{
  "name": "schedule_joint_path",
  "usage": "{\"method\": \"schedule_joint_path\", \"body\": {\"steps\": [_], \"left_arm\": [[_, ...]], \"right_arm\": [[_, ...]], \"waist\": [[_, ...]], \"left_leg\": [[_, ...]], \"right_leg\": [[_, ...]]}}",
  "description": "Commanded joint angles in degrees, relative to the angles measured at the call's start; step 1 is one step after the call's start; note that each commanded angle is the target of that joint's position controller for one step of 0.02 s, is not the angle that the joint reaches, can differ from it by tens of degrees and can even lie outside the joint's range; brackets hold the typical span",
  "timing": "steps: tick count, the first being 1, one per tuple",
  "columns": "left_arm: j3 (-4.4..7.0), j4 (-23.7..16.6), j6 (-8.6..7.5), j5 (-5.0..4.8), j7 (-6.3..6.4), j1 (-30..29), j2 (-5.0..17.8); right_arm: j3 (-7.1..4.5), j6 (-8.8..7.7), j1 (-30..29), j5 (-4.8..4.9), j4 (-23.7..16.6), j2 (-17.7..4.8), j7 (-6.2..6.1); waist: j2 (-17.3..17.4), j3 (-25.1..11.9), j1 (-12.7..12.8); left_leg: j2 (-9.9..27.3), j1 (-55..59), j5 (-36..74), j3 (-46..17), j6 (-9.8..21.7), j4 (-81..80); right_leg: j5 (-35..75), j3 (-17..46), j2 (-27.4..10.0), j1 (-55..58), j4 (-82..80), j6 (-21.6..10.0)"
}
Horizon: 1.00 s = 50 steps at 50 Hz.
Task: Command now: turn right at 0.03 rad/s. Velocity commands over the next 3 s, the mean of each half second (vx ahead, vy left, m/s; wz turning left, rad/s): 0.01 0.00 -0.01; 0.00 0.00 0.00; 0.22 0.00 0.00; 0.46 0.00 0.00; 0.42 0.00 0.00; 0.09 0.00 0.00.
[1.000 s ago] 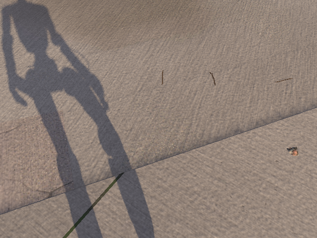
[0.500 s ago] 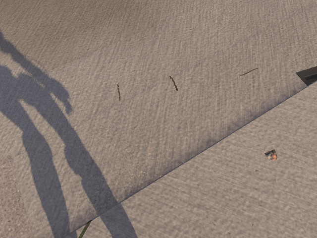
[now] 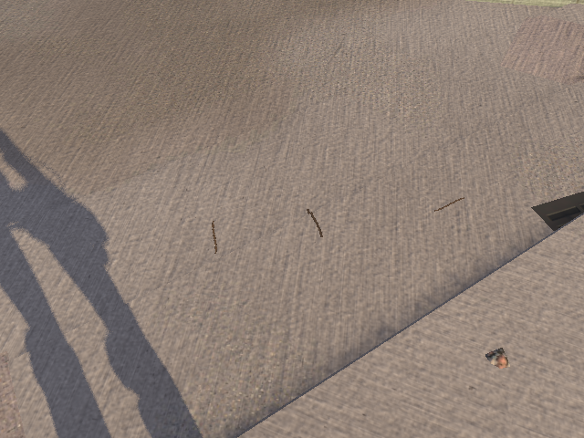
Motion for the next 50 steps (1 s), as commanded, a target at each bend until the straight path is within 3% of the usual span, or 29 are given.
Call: {"method": "schedule_joint_path", "body": {"steps": [1,21,50], "left_arm": [[0.77,0.4,-0.38,-0.13,0.31,2.8,4.5],[-0.56,7.2,0.11,-0.16,1.2,5.3,2.4],[-1.22,9.6,0.09,-0.17,1.45,8.1,0.2]], "right_arm": [[-0.7,-0.5,2.2,0.05,-0.2,-5.3,-0.19],[0.57,-0.25,4.6,0.01,4.6,-3.1,-0.39],[1.12,-0.45,8.3,0.01,6.2,-1.3,-0.47]], "waist": [[2.8,1.8,0.1],[1.5,3.3,-0.3],[1.1,4.3,-0.5]], "left_leg": [[6.4,-1.8,6.4,-6.5,2.5,-5.1],[5.4,-1.4,6.4,-6.2,3.2,-5.5],[4.9,-2.1,5.7,-6.4,3.5,-5.6]], "right_leg": [[4.0,7.8,-7.9,1.3,-3.4,0.0],[4.0,7.4,-8.6,1.2,-2.9,0.9],[3.3,7.0,-8.8,0.5,-2.0,1.3]]}}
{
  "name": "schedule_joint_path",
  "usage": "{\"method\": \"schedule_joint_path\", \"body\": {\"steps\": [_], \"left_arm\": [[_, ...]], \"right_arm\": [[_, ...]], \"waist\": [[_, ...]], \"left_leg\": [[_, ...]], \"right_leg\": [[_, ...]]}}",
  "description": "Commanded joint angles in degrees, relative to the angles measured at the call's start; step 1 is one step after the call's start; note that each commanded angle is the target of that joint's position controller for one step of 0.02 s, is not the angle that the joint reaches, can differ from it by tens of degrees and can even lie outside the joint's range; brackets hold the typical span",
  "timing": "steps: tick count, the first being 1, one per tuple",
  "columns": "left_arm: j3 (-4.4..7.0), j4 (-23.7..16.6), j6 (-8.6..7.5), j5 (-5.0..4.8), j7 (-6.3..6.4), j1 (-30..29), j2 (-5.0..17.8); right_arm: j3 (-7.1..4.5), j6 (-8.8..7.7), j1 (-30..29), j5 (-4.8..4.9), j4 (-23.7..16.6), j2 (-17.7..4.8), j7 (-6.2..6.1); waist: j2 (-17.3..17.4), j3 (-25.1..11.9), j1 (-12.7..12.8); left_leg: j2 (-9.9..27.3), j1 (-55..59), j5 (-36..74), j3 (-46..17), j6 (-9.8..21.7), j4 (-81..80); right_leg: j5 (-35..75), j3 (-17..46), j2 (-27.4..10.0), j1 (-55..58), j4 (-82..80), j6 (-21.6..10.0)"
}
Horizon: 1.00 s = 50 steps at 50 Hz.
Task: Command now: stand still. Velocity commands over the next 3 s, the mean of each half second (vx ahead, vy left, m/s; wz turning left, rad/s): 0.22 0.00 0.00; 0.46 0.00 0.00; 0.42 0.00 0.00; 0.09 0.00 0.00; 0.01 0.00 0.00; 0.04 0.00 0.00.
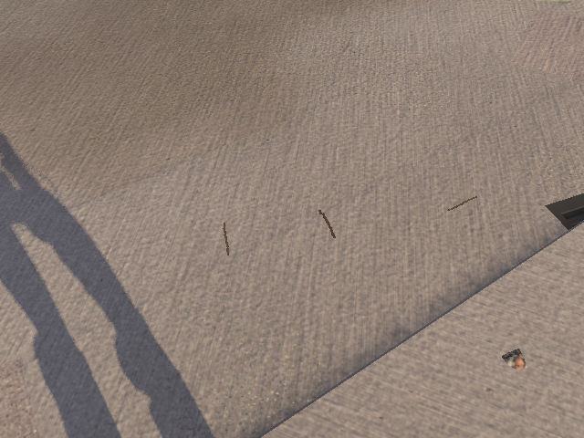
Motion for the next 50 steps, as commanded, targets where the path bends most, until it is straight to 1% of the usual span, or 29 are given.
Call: {"method": "schedule_joint_path", "body": {"steps": [1,4,5,7,8,10,11,13,16,19,20,21,22,23,24,25,27,29,32,37,39,42,44,45,46,47,48,49,50], "left_arm": [[0.45,-0.1,-0.15,0.0,0.13,4.4,3.7],[0.43,0.0,-0.16,-0.01,0.14,4.6,3.6],[0.36,0.1,-0.13,0.06,0.12,5.0,3.4],[0.88,-0.6,0.1,0.29,-0.02,4.7,4.3],[1.14,-1.2,0.22,0.59,-0.28,4.1,4.4],[1.04,-3.7,-0.01,1.59,-1.1,0.9,2.8],[0.93,-5.0,-0.51,2.21,-1.46,-0.6,2.2],[1.59,-7.3,-1.65,2.0,-2.1,-3.4,3.8],[2.33,-9.3,-3.19,1.22,-3.08,-4.3,4.5],[2.82,-9.5,-3.59,0.45,-3.44,-1.1,3.6],[3.09,-8.0,-3.62,0.25,-3.35,3.3,3.3],[3.82,-6.1,-3.74,0.27,-2.98,9.0,4.4],[4.99,-4.6,-4.24,1.01,-2.31,16.2,7.9],[6.56,-3.4,-4.02,0.98,-1.96,24.0,14.8],[5.96,-3.2,-3.12,0.95,-1.79,20.7,12.0],[5.37,-5.8,-3.24,1.03,-2.06,13.5,10.3],[4.72,-7.9,-4.36,0.79,-2.33,7.7,8.7],[3.8,-7.1,-5.28,0.58,-2.02,9.0,6.5],[3.33,-5.4,-5.86,0.42,-1.77,13.6,6.4],[2.64,-5.3,-6.14,0.47,-1.71,15.0,6.4],[2.77,-5.1,-6.34,0.41,-1.55,15.3,7.4],[3.26,-5.0,-6.72,0.64,-1.48,13.5,9.1],[3.75,-5.2,-6.33,0.84,-1.22,11.8,10.5],[3.72,-5.5,-6.02,0.66,-1.25,11.4,10.3],[3.17,-6.9,-5.69,0.68,-1.39,13.6,7.1],[3.11,-6.5,-5.56,-1.67,-2.49,20.9,3.4],[4.0,-7.5,-5.25,-0.57,-2.19,14.1,8.3],[4.27,-9.4,-5.39,-0.13,-2.31,7.7,8.9],[4.27,-9.7,-5.34,0.07,-2.32,5.7,7.7]], "right_arm": [[-0.51,-0.2,4.7,0.0,-0.2,-3.9,-0.12],[-0.5,-0.24,5.0,0.01,-0.2,-3.8,-0.12],[-0.47,-0.22,5.5,-0.07,-0.1,-3.6,-0.1],[-1.45,0.19,6.2,-0.15,-0.3,-5.8,-0.02],[-2.07,0.53,6.9,-0.19,-0.5,-7.0,0.12],[-3.1,0.88,11.0,-0.23,-0.1,-8.6,0.32],[-3.54,0.74,11.7,-0.35,-0.1,-9.0,0.37],[-4.07,-0.1,11.7,-1.03,-0.6,-9.3,0.62],[-4.48,-1.58,9.5,-0.82,-1.8,-9.4,0.86],[-4.73,-2.28,6.9,-0.25,-2.8,-9.8,0.97],[-4.81,-2.37,5.8,0.04,-3.2,-9.9,1.11],[-4.6,-2.75,5.6,-0.18,-3.6,-9.3,1.24],[-3.82,-3.43,4.1,-0.46,-4.8,-6.9,1.66],[-2.86,-3.92,4.8,-0.21,-7.5,-2.8,2.31],[-4.04,-3.6,1.8,-1.99,-8.4,-7.7,2.87],[-4.07,-3.64,-1.1,-2.1,-9.3,-7.2,3.56],[-3.92,-4.04,-1.0,-1.42,-8.9,-5.6,4.34],[-4.19,-3.18,-0.1,-1.65,-8.5,-5.9,4.62],[-4.37,-2.06,-5.2,-1.45,-10.5,-5.8,4.68],[-3.31,-1.9,-19.9,-0.61,-16.3,-4.4,4.85],[-3.2,-1.99,-22.5,-0.32,-17.6,-4.9,4.92],[-4.12,-2.43,-18.7,-0.39,-17.3,-7.3,4.1],[-5.63,-3.28,-5.1,-0.55,-12.9,-9.8,3.24],[-6.55,-3.76,3.3,-1.32,-10.3,-11.7,2.76],[-7.88,-4.01,11.3,-2.5,-9.5,-17.2,2.4],[-8.19,-3.29,9.3,-1.52,-9.8,-17.8,3.01],[-7.56,-2.99,1.9,-0.36,-11.1,-14.9,3.46],[-6.49,-3.38,-3.6,-0.02,-12.3,-11.4,3.61],[-5.82,-3.98,-5.0,-0.37,-11.8,-9.2,3.7]], "waist": [[0.2,3.9,0.0],[0.2,3.9,0.0],[0.4,2.8,-0.1],[2.1,3.9,-0.5],[3.9,5.4,-1.0],[7.6,9.8,-3.2],[8.4,11.7,-3.6],[5.9,11.9,-3.6],[4.4,9.5,-1.8],[5.4,7.7,0.9],[4.5,7.1,2.9],[2.3,5.2,5.1],[-6.0,2.9,8.3],[-19.8,-1.1,9.0],[-11.6,3.3,6.5],[-4.7,7.5,3.6],[-1.1,7.1,0.3],[-2.2,5.4,-0.8],[-3.4,5.3,-0.5],[-4.7,7.7,1.6],[-5.4,7.7,1.9],[-5.6,4.7,-0.7],[-5.2,-2.4,-6.5],[-4.0,-6.6,-10.0],[4.0,-14.1,-10.7],[15.1,-20.3,-5.8],[4.5,-11.7,-4.4],[1.1,-4.7,-3.5],[-1.6,-0.6,-1.7]], "left_leg": [[7.4,-3.9,6.4,-6.6,1.0,-4.5],[7.4,-3.9,6.6,-6.7,1.1,-4.5],[7.0,-3.5,2.2,-6.7,1.2,-5.1],[6.2,-4.6,-12.5,-7.9,2.7,-5.7],[7.1,-5.5,-22.2,-10.5,4.3,-6.7],[14.1,-4.6,-35.7,-20.6,8.8,-12.6],[18.2,-5.1,-36.3,-25.0,11.1,-14.7],[20.6,-2.7,-29.6,-27.3,12.9,-16.3],[18.1,-0.7,-18.9,-20.8,11.1,-14.3],[14.4,-7.5,-12.9,-13.5,9.2,-10.5],[12.6,-12.5,-11.9,-11.0,8.4,-7.1],[10.4,-17.5,-8.7,-8.6,7.3,-1.1],[5.6,-23.2,-5.7,-2.4,5.0,13.7],[-1.2,-34.1,-15.8,5.0,2.4,32.8],[1.8,-37.2,-16.4,0.3,3.2,43.2],[4.9,-38.5,-10.2,-1.4,3.7,45.9],[7.4,-34.1,-1.9,-2.1,2.8,42.8],[7.4,-32.0,1.1,-0.4,1.5,40.6],[6.9,-35.3,3.9,2.0,0.3,37.7],[4.5,-31.6,10.7,6.0,-0.1,20.2],[3.0,-26.6,12.2,7.4,0.9,14.0],[0.4,-18.1,11.2,7.9,4.0,11.8],[-2.0,-5.6,8.3,7.4,6.3,9.0],[1.5,5.6,7.7,3.9,7.7,6.6],[16.9,16.8,0.1,-13.9,10.3,5.9],[27.1,26.8,-6.1,-43.2,19.5,-4.4],[23.8,19.6,-11.2,-37.0,16.8,-7.3],[22.3,10.5,-6.5,-28.2,14.8,-8.7],[20.1,3.4,2.3,-22.5,13.3,-10.4]], "right_leg": [[5.3,6.0,-6.4,-0.5,-3.2,-1.3],[5.4,6.0,-6.4,-0.5,-3.0,-1.3],[2.0,5.7,-5.9,-0.1,-3.2,-1.4],[-9.3,3.6,-3.0,-2.7,0.3,-2.1],[-16.2,2.1,-1.2,-6.3,3.7,-2.7],[-18.3,-1.7,0.8,-16.1,13.4,-2.7],[-14.8,-3.2,-1.0,-18.5,18.2,-2.6],[-15.0,-1.7,-3.5,-24.1,25.1,-2.6],[-13.1,-1.7,-4.5,-22.8,21.9,-2.3],[-7.0,-5.2,-2.0,-8.7,11.4,-2.4],[-4.1,-7.0,0.0,0.0,7.3,-2.3],[-5.0,-6.2,0.9,9.6,4.9,-2.3],[-12.4,5.5,-7.6,17.6,-2.1,-3.6],[-29.1,32.8,-22.8,23.5,-13.4,-9.9],[-35.1,38.6,-24.4,16.4,-15.4,-12.3],[-31.8,32.9,-22.7,10.8,-14.8,-11.7],[-15.8,21.6,-18.0,6.1,-15.6,-9.5],[-2.9,14.1,-14.8,6.8,-15.3,-8.2],[13.3,8.2,-13.4,9.4,-14.1,-8.4],[25.6,2.6,-11.1,6.8,-14.4,-8.1],[28.9,1.4,-11.2,7.0,-14.7,-7.7],[45.5,-0.2,-12.7,10.9,-8.5,-7.2],[53.3,-1.4,-12.1,12.9,7.8,-6.1],[43.7,-2.3,-10.5,6.9,20.5,-5.5],[16.2,-5.0,-6.0,-3.1,40.2,-5.2],[-18.7,-0.6,4.0,-20.6,59.3,-3.6],[-12.5,3.3,-0.9,-26.9,60.2,-4.8],[-7.1,3.5,-3.3,-26.6,56.2,-4.8],[-5.1,3.3,-5.2,-23.9,52.4,-4.7]]}}
Over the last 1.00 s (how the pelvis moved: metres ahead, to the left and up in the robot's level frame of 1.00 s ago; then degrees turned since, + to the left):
0.01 0.03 0.00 0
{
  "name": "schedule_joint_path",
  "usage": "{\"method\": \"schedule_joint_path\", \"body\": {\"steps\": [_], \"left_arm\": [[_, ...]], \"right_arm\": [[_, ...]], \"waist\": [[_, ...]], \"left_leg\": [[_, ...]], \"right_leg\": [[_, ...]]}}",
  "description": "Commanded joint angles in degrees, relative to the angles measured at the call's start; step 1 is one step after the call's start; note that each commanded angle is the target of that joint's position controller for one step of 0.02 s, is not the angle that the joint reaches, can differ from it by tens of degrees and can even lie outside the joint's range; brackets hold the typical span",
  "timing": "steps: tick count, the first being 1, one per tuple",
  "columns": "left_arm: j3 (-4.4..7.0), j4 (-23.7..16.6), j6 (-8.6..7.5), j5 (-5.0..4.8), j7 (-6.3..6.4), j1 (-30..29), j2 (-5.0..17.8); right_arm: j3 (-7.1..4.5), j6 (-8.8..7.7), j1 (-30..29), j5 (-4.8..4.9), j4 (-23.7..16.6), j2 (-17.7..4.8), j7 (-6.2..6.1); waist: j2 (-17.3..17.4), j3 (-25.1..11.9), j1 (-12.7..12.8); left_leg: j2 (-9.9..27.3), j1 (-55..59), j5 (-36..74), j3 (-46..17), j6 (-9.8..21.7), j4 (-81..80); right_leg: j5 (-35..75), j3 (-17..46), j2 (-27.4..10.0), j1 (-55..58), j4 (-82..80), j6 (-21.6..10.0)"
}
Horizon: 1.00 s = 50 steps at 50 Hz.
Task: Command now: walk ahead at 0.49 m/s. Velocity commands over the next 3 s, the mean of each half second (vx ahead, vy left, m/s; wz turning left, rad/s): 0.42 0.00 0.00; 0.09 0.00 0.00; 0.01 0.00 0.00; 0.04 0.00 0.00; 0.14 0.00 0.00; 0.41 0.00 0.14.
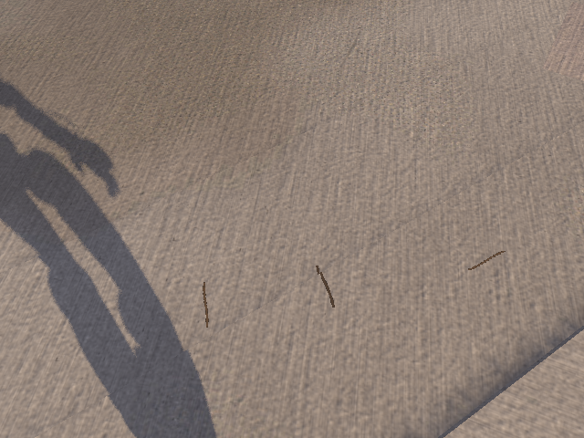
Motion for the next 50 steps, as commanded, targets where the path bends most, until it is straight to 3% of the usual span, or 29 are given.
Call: {"method": "schedule_joint_path", "body": {"steps": [1,3,7,9,12,14,15,18,20,22,23,24,25,26,27,28,29,30,31,33,37,41,42,43,44,45,47,48,50], "left_arm": [[1.36,-3.8,0.15,1.16,-0.27,-0.1,4.4],[1.13,-3.5,1.6,1.77,-0.84,1.2,2.4],[1.48,-6.7,3.13,1.79,-1.52,-7.1,3.7],[1.47,-8.7,3.08,1.48,-1.9,-12.9,4.2],[0.77,-11.0,2.66,0.92,-2.37,-19.8,3.2],[0.77,-11.3,2.52,0.85,-2.48,-21.3,3.7],[0.76,-11.5,2.2,1.01,-2.4,-22.2,3.7],[0.36,-12.2,1.08,1.08,-1.79,-24.6,3.4],[0.62,-11.5,0.53,1.31,-1.24,-22.6,4.6],[1.57,-8.1,-0.23,1.5,-0.46,-14.0,6.6],[1.78,-5.5,-1.07,1.96,-0.25,-7.1,6.6],[2.24,-3.7,-1.76,2.29,0.1,-3.1,8.8],[3.08,-2.3,-1.12,2.56,0.06,3.6,11.0],[2.07,-3.5,-1.01,1.1,-0.78,2.2,8.2],[1.56,-3.9,-1.07,0.8,-0.61,-2.5,7.5],[0.73,-4.2,-0.94,0.82,0.29,-6.4,5.1],[0.04,-3.7,-1.0,0.67,1.15,-7.4,3.7],[-0.26,-3.2,-1.01,0.59,1.55,-8.1,3.7],[-0.45,-3.0,-1.1,0.84,1.61,-8.5,3.9],[-0.35,-2.5,-1.75,0.6,1.18,-9.2,5.1],[-0.25,-1.4,-1.26,0.89,0.54,-8.1,5.9],[-0.37,-0.8,0.49,0.01,0.63,-8.3,5.0],[-0.65,-0.6,0.98,-0.12,0.7,-7.4,3.8],[-0.67,-0.3,1.52,-0.18,0.74,-4.2,2.3],[-0.7,0.5,2.11,-0.78,1.09,-0.5,1.3],[-0.9,2.2,3.22,-0.36,1.41,2.0,0.3],[-0.43,2.1,5.08,0.58,1.51,-0.5,2.3],[-0.36,2.0,5.6,0.77,1.3,-1.7,2.6],[-0.63,2.6,6.01,0.61,1.19,-2.6,2.0]], "right_arm": [[-0.44,-1.15,7.6,0.33,0.9,-3.2,-0.18],[0.2,-2.05,10.5,0.42,2.6,-2.1,-0.66],[0.04,-2.61,15.3,0.78,3.6,-5.4,-0.84],[0.4,-2.3,17.3,0.88,3.8,-5.1,-0.88],[0.75,-2.18,20.1,1.0,4.4,-4.9,-1.0],[0.89,-2.28,22.2,0.79,5.1,-5.0,-1.17],[1.17,-2.29,23.2,0.61,5.9,-4.0,-1.47],[1.39,-2.14,23.1,-0.18,6.6,-4.0,-2.28],[1.17,-2.08,22.1,-0.33,7.0,-5.1,-2.69],[0.74,-1.66,21.8,-0.57,7.4,-6.1,-3.02],[0.52,-1.28,20.8,0.01,7.5,-6.5,-3.01],[1.15,-1.16,23.3,2.44,7.4,-3.7,-1.98],[2.0,-0.42,30.0,5.56,8.2,-0.7,-2.03],[1.36,-0.44,25.6,5.09,7.7,-5.1,-2.72],[1.1,-0.55,19.6,3.25,6.6,-5.1,-2.86],[1.64,-0.39,16.4,1.77,6.2,-3.1,-2.57],[1.58,0.18,13.4,0.42,5.3,-3.0,-2.06],[1.73,1.11,14.5,-0.72,5.9,-2.1,-1.51],[2.06,2.01,17.1,-1.17,7.2,-0.5,-1.13],[2.75,2.91,17.4,-0.7,7.3,1.8,-1.18],[3.11,2.91,14.0,0.0,7.3,-0.8,-2.48],[3.97,2.35,14.6,-0.53,9.0,-0.9,-2.92],[4.26,1.83,15.1,-1.07,9.3,-1.3,-2.88],[4.41,1.17,15.4,-1.77,9.3,-3.2,-2.77],[5.38,0.96,13.5,-0.9,7.9,-2.2,-2.59],[5.44,1.03,10.2,0.03,7.0,-2.8,-2.68],[6.04,0.76,7.3,0.07,7.0,-1.1,-2.81],[6.32,0.74,7.8,-0.11,7.3,-0.6,-3.02],[6.29,0.87,9.2,0.56,7.7,-0.8,-3.34]], "waist": [[-0.9,-2.8,-0.8],[1.2,-2.2,0.8],[2.6,0.5,0.5],[2.8,1.5,-0.8],[3.8,1.5,-2.7],[4.5,0.5,-3.3],[4.3,1.1,-3.3],[4.1,2.2,-4.0],[4.6,1.0,-3.1],[3.6,-2.2,-0.4],[2.6,-3.8,2.7],[-2.6,-8.8,1.9],[-14.4,-22.3,3.8],[-6.4,-26.7,4.3],[-3.7,-19.1,3.8],[-1.2,-12.2,2.2],[-1.6,-8.8,1.2],[-2.6,-7.0,-0.4],[-3.0,-7.7,-1.7],[-2.7,-7.4,-3.2],[-4.7,-7.5,-2.4],[-1.7,-2.8,-3.6],[0.4,-1.0,-3.3],[6.8,-0.1,-1.2],[8.8,-0.6,0.9],[9.7,-0.1,1.6],[10.1,0.9,2.3],[10.1,0.6,2.2],[8.0,-0.1,1.8]], "left_leg": [[19.1,14.4,3.6,-24.6,7.2,-20.8],[16.7,11.4,8.4,-19.7,5.8,-22.2],[14.9,12.7,13.1,-14.5,5.2,-25.1],[13.8,14.5,17.2,-12.4,4.2,-25.5],[12.1,16.1,23.2,-9.1,2.2,-24.8],[12.8,20.1,25.9,-8.3,2.0,-23.2],[13.3,23.2,29.4,-8.1,2.1,-21.3],[12.6,25.8,34.7,-7.2,1.6,-15.9],[13.1,26.5,39.5,-8.0,0.8,-11.6],[11.8,28.1,41.6,-8.6,-0.1,-0.6],[9.9,26.1,37.6,-7.2,-0.7,8.8],[5.6,13.5,23.6,-5.4,-2.9,17.1],[-0.2,-1.2,-12.9,-2.9,-6.1,38.5],[0.1,-3.0,-26.0,-10.2,-5.7,41.3],[2.4,-5.3,-24.4,-12.6,-5.9,39.4],[4.7,-5.0,-21.5,-12.7,-6.2,33.1],[6.2,-3.5,-19.4,-12.8,-6.5,27.6],[6.1,0.8,-16.2,-11.7,-6.8,24.6],[4.8,6.0,-14.3,-10.1,-7.3,23.8],[5.1,9.4,-8.7,-9.6,-8.0,16.0],[5.1,13.9,0.9,-8.1,-8.4,6.0],[6.4,20.3,7.3,-7.6,-7.9,-6.4],[8.7,20.9,9.3,-9.3,-7.6,-11.0],[15.2,20.8,23.6,-15.4,-6.3,-12.1],[20.7,16.7,37.2,-17.8,-2.5,-11.7],[21.4,7.4,30.5,-16.7,1.3,-14.9],[17.1,2.1,15.8,-15.2,0.1,-17.9],[15.9,2.4,13.8,-14.3,-0.7,-17.7],[15.2,4.1,10.7,-14.1,-1.3,-17.5]], "right_leg": [[5.1,4.0,-6.0,-17.8,3.3,-0.4],[5.2,3.0,-6.6,-14.5,-1.4,0.8],[12.1,0.4,-7.9,-21.1,-10.1,2.8],[16.8,-0.9,-7.8,-23.6,-16.4,3.5],[23.1,-3.5,-5.8,-21.3,-26.3,3.7],[26.5,-3.8,-5.3,-21.3,-28.0,3.0],[28.6,-2.5,-5.6,-22.9,-29.5,2.4],[29.7,-2.9,-3.7,-20.6,-36.9,1.6],[27.0,-3.2,-1.7,-15.3,-40.0,0.5],[26.6,-3.4,0.6,-7.4,-44.5,-0.6],[33.4,-4.1,0.1,-0.2,-50.6,-0.9],[50.2,-2.5,-3.0,15.5,-46.4,-2.3],[74.4,16.8,-21.5,35.2,-39.4,-14.1],[86.0,20.2,-24.6,34.9,-39.4,-16.2],[79.7,16.4,-22.0,27.6,-42.2,-15.2],[69.1,13.3,-19.0,19.1,-45.4,-12.4],[63.3,11.5,-16.5,13.6,-47.7,-10.5],[60.0,9.1,-14.2,7.7,-49.6,-9.5],[60.4,6.9,-13.0,2.9,-50.6,-9.4],[53.7,3.7,-10.9,-2.0,-51.9,-8.6],[39.1,3.6,-9.8,-6.7,-52.0,-7.9],[19.3,5.2,-8.7,-13.8,-49.1,-5.0],[14.3,4.8,-6.7,-14.9,-45.5,-3.0],[5.1,1.6,-2.1,-16.2,-36.5,-0.3],[-2.9,-0.5,0.9,-13.3,-30.9,1.3],[-3.6,-0.2,1.0,-6.1,-29.4,2.2],[-0.3,0.1,0.2,-1.2,-28.8,3.1],[1.3,0.1,-0.2,-0.3,-30.1,3.4],[3.2,0.3,-0.7,0.0,-32.4,3.7]]}}
Over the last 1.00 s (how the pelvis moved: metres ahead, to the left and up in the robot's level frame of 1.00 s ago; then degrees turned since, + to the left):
0.37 -0.03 -0.02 0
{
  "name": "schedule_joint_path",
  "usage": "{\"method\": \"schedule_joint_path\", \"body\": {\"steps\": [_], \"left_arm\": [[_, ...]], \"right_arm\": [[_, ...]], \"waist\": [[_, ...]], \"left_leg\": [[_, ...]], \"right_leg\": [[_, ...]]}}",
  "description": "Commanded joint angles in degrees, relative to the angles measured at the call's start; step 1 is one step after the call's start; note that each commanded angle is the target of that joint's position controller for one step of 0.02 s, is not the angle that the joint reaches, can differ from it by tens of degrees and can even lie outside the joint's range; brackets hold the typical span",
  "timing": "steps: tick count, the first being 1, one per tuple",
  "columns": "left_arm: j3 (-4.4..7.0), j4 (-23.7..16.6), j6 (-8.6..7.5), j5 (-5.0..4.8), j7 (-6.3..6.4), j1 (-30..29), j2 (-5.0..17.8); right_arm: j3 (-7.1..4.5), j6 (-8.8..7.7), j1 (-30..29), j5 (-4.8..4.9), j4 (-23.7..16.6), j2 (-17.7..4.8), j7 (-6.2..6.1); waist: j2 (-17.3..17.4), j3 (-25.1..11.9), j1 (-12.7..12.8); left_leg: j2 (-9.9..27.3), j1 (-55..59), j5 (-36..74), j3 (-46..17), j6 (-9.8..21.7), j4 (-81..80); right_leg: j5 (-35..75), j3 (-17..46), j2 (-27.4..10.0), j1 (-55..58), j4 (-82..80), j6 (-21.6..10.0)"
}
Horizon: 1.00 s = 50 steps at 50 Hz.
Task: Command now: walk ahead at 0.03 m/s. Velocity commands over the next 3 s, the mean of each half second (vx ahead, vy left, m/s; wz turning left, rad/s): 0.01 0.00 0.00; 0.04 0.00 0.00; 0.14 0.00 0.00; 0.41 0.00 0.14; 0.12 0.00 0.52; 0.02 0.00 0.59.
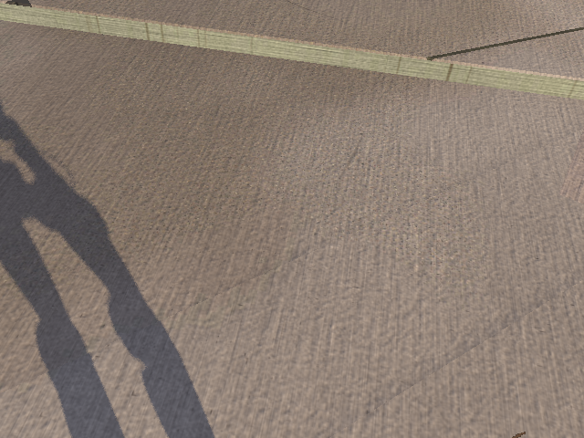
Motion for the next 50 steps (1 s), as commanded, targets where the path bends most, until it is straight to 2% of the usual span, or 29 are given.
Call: {"method": "schedule_joint_path", "body": {"steps": [1,4,8,9,11,25,27,29,31,34,37,42,50], "left_arm": [[0.2,0.9,0.97,0.02,0.09,4.7,2.4],[-0.24,1.6,0.65,-0.18,0.23,3.8,1.7],[-0.61,2.7,-0.23,-0.41,0.29,4.3,1.7],[-0.59,3.1,-0.43,-0.6,0.23,4.2,2.1],[-0.78,3.5,-0.74,-0.79,0.17,4.1,1.3],[-1.17,5.7,-0.46,-1.28,0.58,4.6,0.6],[-1.35,5.7,-0.16,-0.96,0.53,4.2,0.5],[-1.5,5.5,0.12,-0.67,0.43,3.2,0.3],[-1.62,5.8,-0.09,-0.92,0.48,3.8,0.2],[-1.55,6.1,-0.55,-1.53,0.72,4.1,0.6],[-1.57,6.0,-0.5,-1.76,0.94,3.6,0.6],[-1.68,6.0,-0.03,-1.76,1.14,3.1,0.6],[-1.9,6.1,0.28,-1.69,1.36,3.0,0.6]], "right_arm": [[-0.1,-0.45,1.4,0.65,-1.3,-4.6,-0.25],[-0.07,-0.24,2.9,0.56,-0.6,-4.6,-0.17],[-0.16,-0.1,4.9,0.73,0.3,-4.5,-0.03],[-0.01,-0.09,6.3,0.64,0.6,-3.8,0.0],[0.09,-0.11,7.9,0.55,1.5,-3.4,-0.19],[0.69,-0.44,13.2,0.59,3.6,-1.9,-0.53],[0.52,-0.27,14.3,0.37,3.9,-1.9,-0.61],[0.44,-0.19,13.6,0.29,3.7,-1.7,-0.66],[0.41,-0.51,14.7,0.45,4.1,-1.4,-0.69],[0.38,-0.7,16.5,0.63,4.6,-1.1,-0.78],[0.37,-0.52,17.5,0.52,5.0,-0.8,-0.96],[0.26,-0.22,18.4,0.45,5.4,-0.5,-1.15],[0.03,0.14,19.1,0.42,5.7,-0.1,-1.12]], "waist": [[6.2,2.9,0.7],[4.4,3.1,0.4],[3.5,3.3,0.3],[1.9,3.7,-0.2],[1.5,3.7,-0.3],[3.9,3.7,-0.5],[4.5,3.1,-0.9],[4.2,6.5,-0.6],[3.9,6.6,-0.6],[4.5,3.9,-1.1],[5.0,3.1,-1.3],[4.6,3.2,-1.4],[3.6,4.1,-1.4]], "left_leg": [[10.0,-7.0,9.8,-7.0,3.8,-8.1],[10.1,-5.4,9.1,-7.1,3.4,-7.6],[8.9,-4.3,4.8,-6.7,1.3,-7.4],[8.0,-2.9,4.8,-6.1,0.7,-7.3],[7.5,-0.3,8.0,-5.4,0.2,-6.0],[8.2,2.2,21.9,-5.5,-1.5,-6.1],[7.6,2.0,7.4,-6.5,-1.4,-8.6],[8.0,-1.0,3.7,-7.5,-1.6,-10.4],[8.0,0.4,13.4,-6.9,-2.3,-9.3],[8.3,4.9,28.1,-5.9,-2.6,-6.6],[8.4,6.5,34.4,-5.6,-2.6,-5.5],[8.4,6.3,35.6,-5.6,-2.6,-5.4],[7.7,4.7,30.2,-5.5,-2.9,-6.0]], "right_leg": [[-4.4,5.3,-3.5,4.7,-4.5,3.2],[-1.4,5.9,-4.2,4.9,-8.4,2.9],[7.2,7.5,-5.9,7.1,-15.1,1.9],[8.4,8.4,-6.5,6.0,-15.4,1.4],[9.3,8.8,-7.0,4.9,-16.0,1.2],[7.6,7.3,-6.4,4.8,-14.6,2.5],[3.6,6.1,-5.5,4.8,-13.9,2.4],[4.2,6.2,-5.8,4.2,-14.1,2.5],[5.5,6.3,-6.1,3.9,-13.9,2.8],[4.5,5.9,-5.9,3.1,-12.6,3.3],[3.4,5.6,-5.7,2.7,-11.6,3.7],[2.5,5.4,-5.9,2.7,-10.8,4.0],[4.2,5.7,-6.4,3.8,-11.6,3.9]]}}
Over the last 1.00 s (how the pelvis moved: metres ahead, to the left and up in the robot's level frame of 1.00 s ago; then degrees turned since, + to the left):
0.38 -0.02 -0.02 1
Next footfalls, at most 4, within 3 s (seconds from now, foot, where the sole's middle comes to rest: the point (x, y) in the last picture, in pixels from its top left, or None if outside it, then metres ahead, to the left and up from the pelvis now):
1.68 right None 0.28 -0.14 -0.79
2.14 left None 0.54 0.00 -0.80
2.66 right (381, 434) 0.56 -0.20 -0.79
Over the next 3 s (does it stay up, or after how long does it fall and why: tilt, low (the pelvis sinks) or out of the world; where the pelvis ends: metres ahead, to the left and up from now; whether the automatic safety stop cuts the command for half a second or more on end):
stays up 0.48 -0.14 -0.01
